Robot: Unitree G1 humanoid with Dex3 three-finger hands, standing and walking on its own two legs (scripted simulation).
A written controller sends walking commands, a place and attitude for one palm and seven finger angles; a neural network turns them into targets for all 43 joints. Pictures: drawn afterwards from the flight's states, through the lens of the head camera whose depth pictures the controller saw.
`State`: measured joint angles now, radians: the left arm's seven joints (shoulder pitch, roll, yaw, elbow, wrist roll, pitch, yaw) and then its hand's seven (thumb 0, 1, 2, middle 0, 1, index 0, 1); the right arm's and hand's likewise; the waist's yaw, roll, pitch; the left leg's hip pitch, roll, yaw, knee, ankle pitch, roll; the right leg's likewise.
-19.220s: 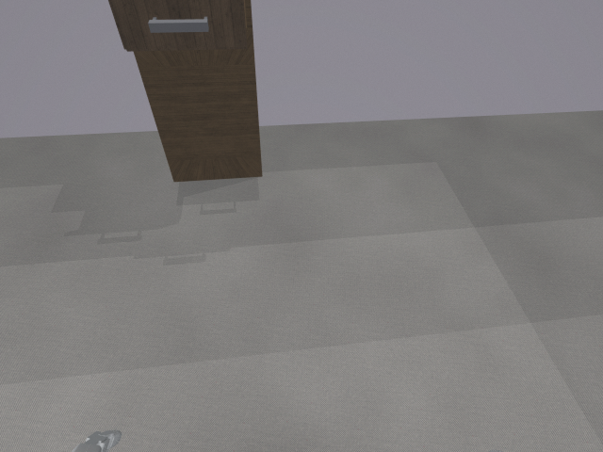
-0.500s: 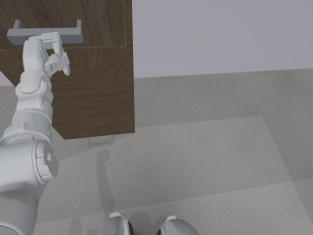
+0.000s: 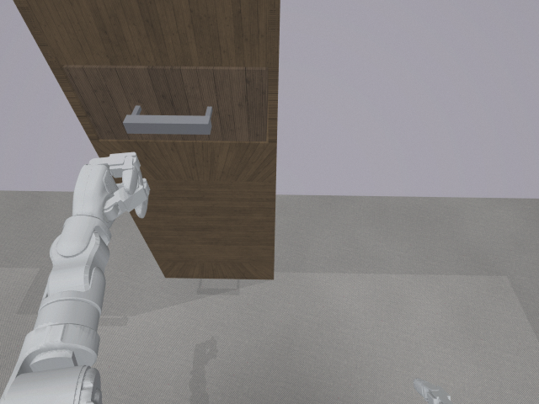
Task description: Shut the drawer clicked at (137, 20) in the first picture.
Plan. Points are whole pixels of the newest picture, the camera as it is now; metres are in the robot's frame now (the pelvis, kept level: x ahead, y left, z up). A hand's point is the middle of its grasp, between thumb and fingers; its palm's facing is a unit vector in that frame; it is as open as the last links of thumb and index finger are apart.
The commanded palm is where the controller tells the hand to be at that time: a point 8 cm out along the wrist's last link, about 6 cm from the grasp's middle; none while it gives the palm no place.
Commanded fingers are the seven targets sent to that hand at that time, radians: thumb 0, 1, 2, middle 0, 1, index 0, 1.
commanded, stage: draw the hand back to the body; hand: left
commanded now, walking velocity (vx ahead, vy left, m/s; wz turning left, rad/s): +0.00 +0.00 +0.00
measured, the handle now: (170, 117) +0.64 +0.21 +0.07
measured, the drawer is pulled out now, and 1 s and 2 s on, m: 0.00 0.00 0.00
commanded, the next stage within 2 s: step back with the hand held close in 0.92 s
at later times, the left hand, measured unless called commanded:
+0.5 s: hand (63, 263) +0.25 +0.23 +0.17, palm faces +0.29 -0.91 -0.31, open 3.2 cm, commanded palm +0.20 +0.27 +0.18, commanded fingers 0.00 0.90 0.90 -1.40 -1.60 -1.40 -1.60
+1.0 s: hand (1, 326) +0.18 +0.25 +0.18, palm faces +0.39 -0.84 -0.37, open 3.2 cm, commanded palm +0.13 +0.28 +0.21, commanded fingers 0.00 0.90 0.90 -1.40 -1.60 -1.40 -1.60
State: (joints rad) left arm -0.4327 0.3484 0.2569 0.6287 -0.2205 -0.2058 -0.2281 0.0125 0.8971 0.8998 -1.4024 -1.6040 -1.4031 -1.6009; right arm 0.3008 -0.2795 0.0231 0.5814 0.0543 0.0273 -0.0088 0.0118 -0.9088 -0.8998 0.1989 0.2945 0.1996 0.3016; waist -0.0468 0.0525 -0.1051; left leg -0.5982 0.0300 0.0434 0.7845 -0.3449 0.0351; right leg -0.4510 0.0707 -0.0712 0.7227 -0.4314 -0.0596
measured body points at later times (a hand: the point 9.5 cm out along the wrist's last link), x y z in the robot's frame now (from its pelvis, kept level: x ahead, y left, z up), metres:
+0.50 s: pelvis -0.01 +0.00 +0.03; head -0.02 -0.02 +0.48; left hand +0.23 +0.27 +0.18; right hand +0.18 -0.21 -0.06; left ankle +0.03 +0.10 -0.71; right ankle -0.04 -0.08 -0.71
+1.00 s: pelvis +0.00 +0.00 +0.03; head -0.02 -0.02 +0.48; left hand +0.15 +0.29 +0.20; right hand +0.19 -0.21 -0.05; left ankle +0.03 +0.10 -0.71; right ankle -0.04 -0.08 -0.71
